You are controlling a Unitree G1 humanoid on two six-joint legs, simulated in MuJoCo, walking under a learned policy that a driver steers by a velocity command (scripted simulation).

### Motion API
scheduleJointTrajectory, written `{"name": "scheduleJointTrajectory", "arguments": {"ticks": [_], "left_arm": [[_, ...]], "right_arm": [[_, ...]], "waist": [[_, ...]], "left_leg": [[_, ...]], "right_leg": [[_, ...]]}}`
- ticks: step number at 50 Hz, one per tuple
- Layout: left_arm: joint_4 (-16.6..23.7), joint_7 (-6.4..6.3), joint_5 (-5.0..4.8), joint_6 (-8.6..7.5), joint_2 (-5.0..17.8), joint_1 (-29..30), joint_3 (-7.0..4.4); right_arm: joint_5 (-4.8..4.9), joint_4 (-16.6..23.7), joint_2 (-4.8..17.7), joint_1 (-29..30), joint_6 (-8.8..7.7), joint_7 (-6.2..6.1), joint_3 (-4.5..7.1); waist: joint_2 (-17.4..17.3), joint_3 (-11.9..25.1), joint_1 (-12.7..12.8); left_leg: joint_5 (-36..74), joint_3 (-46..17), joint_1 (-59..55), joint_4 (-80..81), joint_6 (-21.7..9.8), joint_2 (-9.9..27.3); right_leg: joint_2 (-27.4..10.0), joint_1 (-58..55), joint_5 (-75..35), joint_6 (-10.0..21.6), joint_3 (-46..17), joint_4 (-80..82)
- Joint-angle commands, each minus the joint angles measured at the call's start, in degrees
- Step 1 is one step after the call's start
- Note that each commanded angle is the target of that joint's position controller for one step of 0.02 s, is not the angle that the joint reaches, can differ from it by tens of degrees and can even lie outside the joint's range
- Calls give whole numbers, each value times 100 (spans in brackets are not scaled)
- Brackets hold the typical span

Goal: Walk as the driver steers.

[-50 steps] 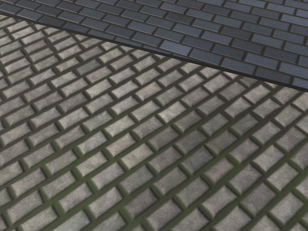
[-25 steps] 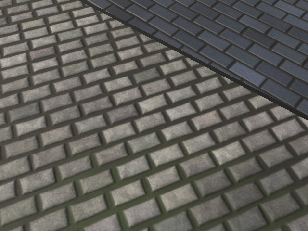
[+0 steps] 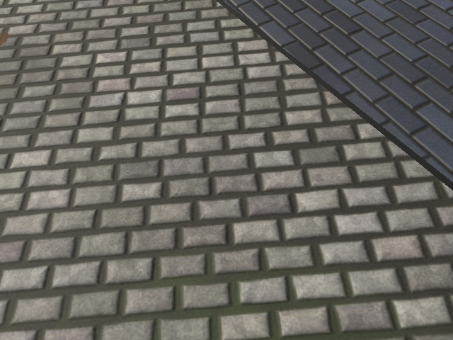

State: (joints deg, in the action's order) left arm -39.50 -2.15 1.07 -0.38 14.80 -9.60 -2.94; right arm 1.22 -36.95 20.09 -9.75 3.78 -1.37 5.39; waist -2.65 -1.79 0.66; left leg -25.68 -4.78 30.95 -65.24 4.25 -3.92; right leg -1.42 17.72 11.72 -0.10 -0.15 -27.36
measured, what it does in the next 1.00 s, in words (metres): steps on the spot, turning left: left foot, then right foot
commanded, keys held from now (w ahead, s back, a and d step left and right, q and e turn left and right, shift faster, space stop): q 0.30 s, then no key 0.70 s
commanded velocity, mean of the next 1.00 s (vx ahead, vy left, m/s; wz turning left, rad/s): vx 0.01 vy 0.00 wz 0.31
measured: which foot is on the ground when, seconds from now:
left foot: up 0.00-0.22, down 0.24-1.00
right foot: down 0.00-0.24, up 0.26-0.62, down 0.64-1.00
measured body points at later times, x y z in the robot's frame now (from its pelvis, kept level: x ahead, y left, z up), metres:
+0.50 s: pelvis +0.00 +0.04 +0.00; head +0.03 +0.08 +0.45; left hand +0.07 +0.36 -0.11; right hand +0.22 -0.18 -0.08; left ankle -0.01 +0.14 -0.74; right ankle +0.05 -0.10 -0.68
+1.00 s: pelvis +0.02 +0.02 +0.00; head +0.03 +0.02 +0.45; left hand +0.08 +0.29 -0.12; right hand +0.20 -0.21 -0.12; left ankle -0.01 +0.14 -0.74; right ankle +0.04 -0.10 -0.74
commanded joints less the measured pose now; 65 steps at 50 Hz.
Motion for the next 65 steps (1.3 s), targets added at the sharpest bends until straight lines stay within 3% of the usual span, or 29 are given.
{"name": "scheduleJointTrajectory", "arguments": {"ticks": [1,4,7,10,11,12,13,14,15,16,17,19,23,28,30,31,32,33,34,35,36,39,47,65], "left_arm": [[330,-86,6,31,922,59,-268],[304,-71,-31,77,1108,85,-360],[262,-5,-112,78,1220,137,-417],[198,24,-255,69,1227,269,-434],[80,40,-260,56,1059,37,-399],[78,74,-88,53,759,-146,-324],[461,45,123,36,573,249,-222],[527,-3,21,7,836,647,-303],[481,-12,-90,21,956,645,-352],[326,-39,-92,44,962,465,-384],[235,-68,-60,72,997,373,-404],[145,-28,-56,77,891,184,-386],[153,38,-109,87,592,310,-240],[173,111,-147,74,670,349,-215],[102,142,-141,32,585,170,-194],[47,166,-90,-6,524,34,-165],[49,161,3,-41,660,-37,-166],[93,133,45,-49,1099,-50,-246],[14,165,21,-56,941,198,-207],[96,207,-2,-84,616,393,-128],[69,216,8,-114,577,392,-111],[-18,200,-5,-215,628,209,-84],[-157,135,-39,-173,544,91,-8],[-963,142,-74,-170,505,-64,64]], "right_arm": [[39,497,187,119,-22,15,54],[2,619,113,253,-38,94,8],[0,638,228,167,-8,171,56],[-8,517,224,-242,10,240,121],[-28,437,321,-457,1,207,179],[-30,473,816,-621,-27,131,316],[-164,650,1363,-580,-95,103,385],[-323,611,1112,-755,-234,140,327],[-300,551,932,-496,-322,129,245],[-184,554,740,-129,-345,85,198],[-79,578,535,109,-332,47,117],[-111,557,399,187,-298,-15,25],[-153,424,360,98,-288,-56,-10],[-181,279,413,109,-250,33,-37],[-129,209,288,246,-252,60,-106],[-96,142,180,225,-265,66,-154],[-158,73,29,23,-314,69,-206],[-271,36,20,-272,-375,96,-201],[-262,-18,-73,-370,-391,91,-208],[-293,-73,95,-110,-373,74,-187],[-261,-55,157,115,-338,57,-149],[-222,-109,52,121,-243,31,-152],[-190,-473,-67,-73,-297,-9,-134],[-157,-1403,-52,-256,-296,-145,-109]], "waist": [[1281,550,65],[1400,751,146],[1481,762,141],[1340,706,-132],[1041,713,-177],[-250,692,-86],[-1648,585,-131],[-1097,971,-533],[-809,739,-338],[-536,641,-151],[-505,621,-81],[-506,777,18],[-507,765,-96],[-612,508,-242],[-501,440,-71],[-367,425,58],[-101,548,-6],[677,642,-306],[1240,686,-474],[1038,509,-307],[941,403,-200],[747,293,-124],[243,260,-45],[285,101,-69]], "left_leg": [[213,259,461,364,176,288],[219,436,-161,1314,109,480],[349,673,-706,2096,-51,473],[1242,926,-1516,3543,-424,317],[1762,778,-2120,4072,-617,242],[3256,-628,-2985,4453,-1007,1171],[4717,-2542,-3153,4436,-2182,2529],[4234,-2624,-2886,4600,-2616,2608],[3795,-2068,-2714,4606,-2307,2245],[3470,-1609,-2609,4544,-1938,1911],[3545,-1373,-2530,4497,-1741,1750],[4050,-1049,-2287,4452,-1706,1550],[3595,-946,-2412,4431,-1680,1449],[2879,-1299,-1983,4414,-1795,1526],[2735,-1342,-1848,4271,-1666,1406],[2552,-1293,-1693,4217,-1467,1273],[2109,-1208,-1486,4120,-1154,1063],[1414,-774,-1264,3737,-860,603],[950,-331,-1658,3852,-600,341],[1121,-317,-1890,3892,-475,377],[1280,-313,-1870,3850,-499,367],[1647,-432,-1858,3890,-606,433],[1959,-455,-1851,3948,-523,459],[2204,-370,-2175,4080,-418,478]], "right_leg": [[-1264,-1215,-2275,1153,-806,751],[-1457,-1235,-2323,1215,-567,722],[-1597,-1130,-2135,1190,-429,666],[-1546,-869,-1652,856,-160,204],[-1356,-476,-1114,519,110,-249],[-826,655,331,-50,720,-1581],[29,2206,2670,-475,606,-2929],[43,2197,2781,-449,-238,-3852],[-59,2223,2301,-367,-388,-4080],[-136,2212,1796,-348,-401,-3986],[-171,2131,1478,-384,-396,-3855],[-41,1622,1030,-481,-262,-3933],[-84,1208,767,-509,-230,-2613],[-40,319,1000,-409,-138,-1339],[12,-177,495,-313,-69,-369],[10,-657,-333,-226,-71,471],[-307,-1201,-1150,-111,-428,628],[-867,-1455,-2237,159,-861,358],[-958,-823,-1415,540,-999,411],[-741,-512,-598,510,-918,537],[-569,-439,-247,348,-760,531],[-397,-433,-164,158,-564,444],[-258,-587,-256,181,-437,292],[-122,-573,-297,215,-372,533]]}}
Keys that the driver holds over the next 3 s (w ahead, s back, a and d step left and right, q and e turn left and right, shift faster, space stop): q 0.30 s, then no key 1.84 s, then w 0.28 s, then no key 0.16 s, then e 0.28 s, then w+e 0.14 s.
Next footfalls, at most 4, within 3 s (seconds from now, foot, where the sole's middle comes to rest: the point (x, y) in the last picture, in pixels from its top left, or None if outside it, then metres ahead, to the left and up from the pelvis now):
0.24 left None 0.03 0.14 -0.78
0.64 right None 0.08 -0.09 -0.78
2.46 left None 0.08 0.17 -0.78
2.90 right None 0.28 0.01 -0.78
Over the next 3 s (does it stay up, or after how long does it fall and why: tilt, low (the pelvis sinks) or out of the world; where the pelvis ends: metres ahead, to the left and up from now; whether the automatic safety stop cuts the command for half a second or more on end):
stays up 0.19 0.08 -0.01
